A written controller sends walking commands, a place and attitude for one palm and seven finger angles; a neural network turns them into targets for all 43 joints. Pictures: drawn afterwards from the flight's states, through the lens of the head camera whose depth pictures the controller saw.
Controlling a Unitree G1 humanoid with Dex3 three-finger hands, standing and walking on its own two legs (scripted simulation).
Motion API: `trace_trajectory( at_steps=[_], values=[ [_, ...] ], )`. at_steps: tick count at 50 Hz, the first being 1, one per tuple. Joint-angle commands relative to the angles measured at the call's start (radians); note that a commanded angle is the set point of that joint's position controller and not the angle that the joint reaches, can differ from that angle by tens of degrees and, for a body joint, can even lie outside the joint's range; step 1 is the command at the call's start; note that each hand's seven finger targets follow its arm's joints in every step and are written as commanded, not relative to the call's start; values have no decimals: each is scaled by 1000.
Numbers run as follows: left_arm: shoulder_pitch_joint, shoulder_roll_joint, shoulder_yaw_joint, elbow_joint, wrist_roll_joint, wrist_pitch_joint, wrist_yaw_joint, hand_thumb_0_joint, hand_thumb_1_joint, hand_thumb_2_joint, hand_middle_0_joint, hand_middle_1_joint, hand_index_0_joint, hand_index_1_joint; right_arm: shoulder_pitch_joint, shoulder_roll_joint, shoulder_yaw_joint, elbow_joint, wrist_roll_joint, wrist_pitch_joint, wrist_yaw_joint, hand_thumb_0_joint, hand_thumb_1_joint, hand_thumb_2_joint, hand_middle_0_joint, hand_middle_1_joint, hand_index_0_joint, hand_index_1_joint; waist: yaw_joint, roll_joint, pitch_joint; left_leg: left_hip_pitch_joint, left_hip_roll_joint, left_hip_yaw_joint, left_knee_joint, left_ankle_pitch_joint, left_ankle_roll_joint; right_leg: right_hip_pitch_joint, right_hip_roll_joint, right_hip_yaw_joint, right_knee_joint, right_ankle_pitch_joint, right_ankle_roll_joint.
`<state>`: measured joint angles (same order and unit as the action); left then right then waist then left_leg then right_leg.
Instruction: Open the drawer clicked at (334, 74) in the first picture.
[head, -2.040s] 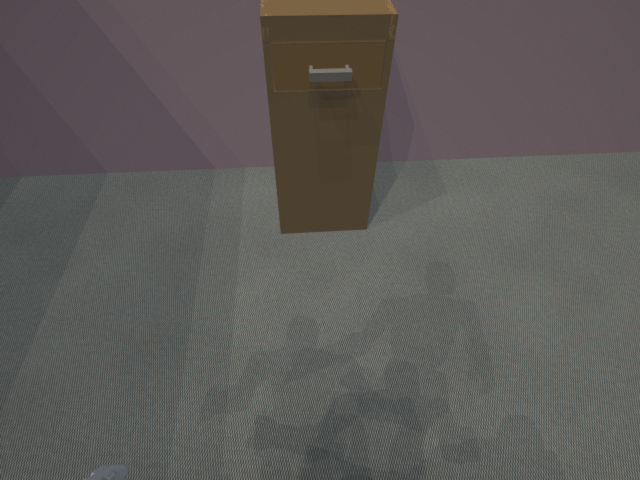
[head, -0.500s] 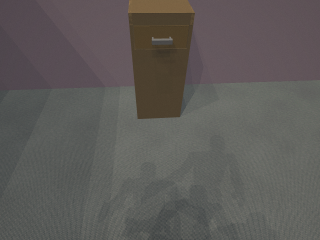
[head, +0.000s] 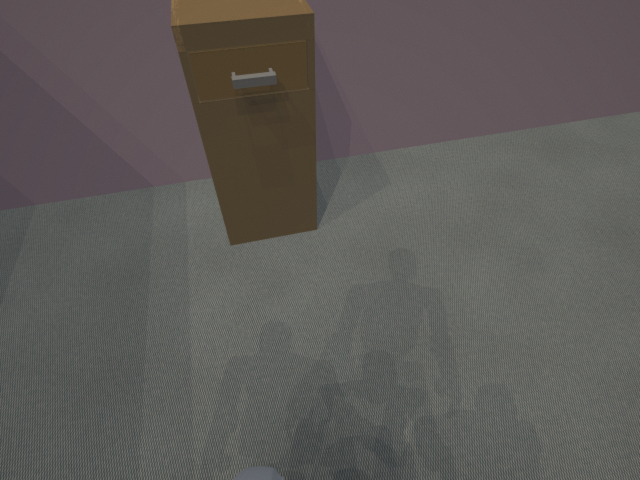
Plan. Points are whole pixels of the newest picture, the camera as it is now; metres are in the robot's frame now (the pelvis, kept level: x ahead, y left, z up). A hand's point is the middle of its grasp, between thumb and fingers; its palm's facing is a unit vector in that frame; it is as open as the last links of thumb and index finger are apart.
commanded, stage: walk to a spot facing it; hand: left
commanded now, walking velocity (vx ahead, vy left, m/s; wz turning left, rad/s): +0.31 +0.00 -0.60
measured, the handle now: (253, 76) +1.12 +0.31 -0.04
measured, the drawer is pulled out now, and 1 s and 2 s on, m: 0.00 0.00 0.00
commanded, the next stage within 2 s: turn to face it in 1.70 s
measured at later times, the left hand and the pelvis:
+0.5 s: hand (183, 381) +0.28 +0.26 -0.16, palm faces -0.26 -0.94 -0.21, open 7.4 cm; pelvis +0.16 +0.07 +0.01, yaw -20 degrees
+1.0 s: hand (334, 283) +0.51 +0.03 -0.17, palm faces -0.62 -0.76 -0.18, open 7.3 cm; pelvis +0.31 -0.04 -0.01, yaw -36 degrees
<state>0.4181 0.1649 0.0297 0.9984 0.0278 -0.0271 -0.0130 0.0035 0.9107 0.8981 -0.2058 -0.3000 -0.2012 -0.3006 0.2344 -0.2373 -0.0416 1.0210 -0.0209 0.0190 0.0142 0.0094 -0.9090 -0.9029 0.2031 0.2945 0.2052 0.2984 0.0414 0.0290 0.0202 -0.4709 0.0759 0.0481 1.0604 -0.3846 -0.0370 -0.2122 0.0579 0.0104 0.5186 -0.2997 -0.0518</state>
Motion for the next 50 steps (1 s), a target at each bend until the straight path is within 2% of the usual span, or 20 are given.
trace_trajectory(
  at_steps=[1, 8, 10, 11, 12, 13, 14, 16, 18, 21, 27, 35, 37, 40, 41, 42, 43, 44, 47, 50],
  values=[
    [41, 209, 55, -42, -3, -34, 19, 0, 900, 900, -200, -300, -200, -300, -122, -57, -26, -150, 3, -56, -1, 0, -900, -900, 200, 300, 200, 300, -11, -116, 26, -158, 27, -9, -75, 101, -17, 70, -268, 346, -302, 99, -157],
    [42, 212, 71, -33, 4, -24, 21, 0, 900, 900, -200, -300, -200, -300, -176, -28, -29, -201, 13, -76, 1, 0, -900, -900, 200, 300, 200, 300, 7, -181, 23, -8, -17, 8, -336, 94, -10, 40, -246, 346, -242, 136, -129],
    [-5, 208, 77, -44, 2, -19, 22, 0, 900, 900, -200, -300, -200, -300, -105, -39, -32, -185, 14, -87, -8, 0, -900, -900, 200, 300, 200, 300, -32, -174, 14, 184, -36, 8, -482, 132, -6, -54, -214, 337, -169, 130, -103],
    [-24, 193, 78, -52, -1, -16, 20, 0, 900, 900, -200, -300, -200, -300, 0, -66, -37, -148, 15, -94, -21, 0, -900, -900, 200, 300, 200, 300, -74, -107, -19, 374, -32, 3, -588, 152, 0, -143, -156, 295, -60, 124, -73],
    [-24, 149, 76, -63, -10, -11, 10, 0, 900, 900, -200, -300, -200, -300, 147, -149, -57, -106, 7, -100, -38, 0, -900, -900, 200, 300, 200, 300, -131, 78, -107, 613, 108, -147, -657, 38, 31, -282, -63, 208, 172, 42, -36],
    [-9, 93, 68, -88, -15, -11, -3, 0, 900, 900, -200, -300, -200, -300, 272, -253, -77, -87, -2, -97, -41, 0, -900, -900, 200, 300, 200, 300, -153, 335, -177, 695, 396, -489, -776, -96, 119, -451, 27, 38, 501, -292, 26],
    [-34, 122, 75, -101, -7, -10, -4, 0, 900, 900, -200, -300, -200, -300, 225, -232, -66, -104, -2, -85, -37, 0, -900, -900, 200, 300, 200, 300, -134, 244, -112, 531, 457, -579, -877, -323, 168, -478, -25, 49, 649, -286, 20],
    [-118, 116, 80, -93, 7, 0, -20, 0, 900, 900, -200, -300, -200, -300, 100, -120, -42, -123, -3, -91, -37, 0, -900, -900, 200, 300, 200, 300, -81, 121, 73, 294, 360, -419, -924, -329, 136, -501, -107, 32, 764, -106, 23],
    [-73, 92, 76, -69, 11, 17, -35, 0, 900, 900, -200, -300, -200, -300, 53, -57, -24, -115, 1, -108, -41, 0, -900, -900, 200, 300, 200, 300, -24, 119, 58, 258, 281, -192, -891, -69, 86, -445, -140, 13, 742, 23, 41],
    [-89, 74, 72, -76, 13, 37, -37, 0, 900, 900, -200, -300, -200, -300, 112, -39, -20, -83, 6, -125, -46, 0, -900, -900, 200, 300, 200, 300, -23, 88, 30, 315, 254, -35, -872, 197, 95, -470, -149, 5, 738, 111, 64],
    [-237, 60, 60, -132, 15, 52, -43, 0, 900, 900, -200, -300, -200, -300, 215, -47, -19, -37, 5, -129, -47, 0, -900, -900, 200, 300, 200, 300, -48, 57, 61, 462, 265, 74, -849, 450, 116, -598, -164, -37, 620, 180, 81],
    [-476, 45, 35, -199, 5, 39, -49, 0, 900, 900, -200, -300, -200, -300, 305, -67, -16, 14, -11, -108, -45, 0, -900, -900, 200, 300, 200, 300, -109, 79, 125, 535, 287, 207, -810, 605, 140, -500, -131, -135, 259, 137, 31],
    [-466, 55, 36, -197, 4, 32, -46, 0, 900, 900, -200, -300, -200, -300, 305, -84, -22, 16, -11, -103, -44, 0, -900, -900, 200, 300, 200, 300, -99, 84, 106, 550, 297, 243, -742, 781, 135, -419, -98, -161, 205, 83, 0],
    [-234, 113, 53, -138, 8, 10, -34, 0, 900, 900, -200, -300, -200, -300, 254, -138, -36, -12, -2, -97, -39, 0, -900, -900, 200, 300, 200, 300, 13, 104, -71, 542, 275, 308, -377, 1071, 87, -77, -11, -216, 74, 53, -51],
    [-81, 183, 73, -91, 9, -5, -28, 0, 900, 900, -200, -300, -200, -300, 242, -134, -32, -29, 10, -94, -28, 0, -900, -900, 200, 300, 200, 300, 87, 43, -184, 338, 258, 309, -128, 884, 44, 256, -56, -155, 11, 162, -82],
    [17, 301, 97, -75, 0, -16, -13, 0, 900, 900, -200, -300, -200, -300, 276, -56, -19, -65, 27, -93, -20, 0, -900, -900, 200, 300, 200, 300, 96, -160, -315, -52, 98, 269, 194, -47, -18, 585, -374, 325, -18, 317, -207],
    [47, 360, 108, -65, -27, -5, 2, 0, 900, 900, -200, -300, -200, -300, 175, -50, -18, -105, 23, -92, -34, 0, -900, -900, 200, 300, 200, 300, 103, -158, -298, -223, 34, 112, 421, -239, -20, 558, -504, 569, -111, 538, -288],
    [-7, 333, 106, -86, -29, -2, 7, 0, 900, 900, -200, -300, -200, -300, 146, -60, -28, -117, 15, -95, -36, 0, -900, -900, 200, 300, 200, 300, 78, -90, -228, -225, 72, 7, 422, -109, -9, 424, -458, 463, -143, 449, -258],
    [-189, 213, 73, -126, -20, -18, 19, 0, 900, 900, -200, -300, -200, -300, 120, -42, -27, -96, -3, -62, -32, 0, -900, -900, 200, 300, 200, 300, -38, -21, -27, -123, 136, -29, 274, 40, -22, 5, -354, 293, -250, 255, -183],
    [-207, 194, 73, -114, -6, -33, 18, 0, 900, 900, -200, -300, -200, -300, 162, -10, -27, -86, -8, -43, -28, 0, -900, -900, 200, 300, 200, 300, -87, -57, -47, -56, 114, -9, 125, 69, -39, -92, -270, 187, -241, 312, -161]
  ],
)
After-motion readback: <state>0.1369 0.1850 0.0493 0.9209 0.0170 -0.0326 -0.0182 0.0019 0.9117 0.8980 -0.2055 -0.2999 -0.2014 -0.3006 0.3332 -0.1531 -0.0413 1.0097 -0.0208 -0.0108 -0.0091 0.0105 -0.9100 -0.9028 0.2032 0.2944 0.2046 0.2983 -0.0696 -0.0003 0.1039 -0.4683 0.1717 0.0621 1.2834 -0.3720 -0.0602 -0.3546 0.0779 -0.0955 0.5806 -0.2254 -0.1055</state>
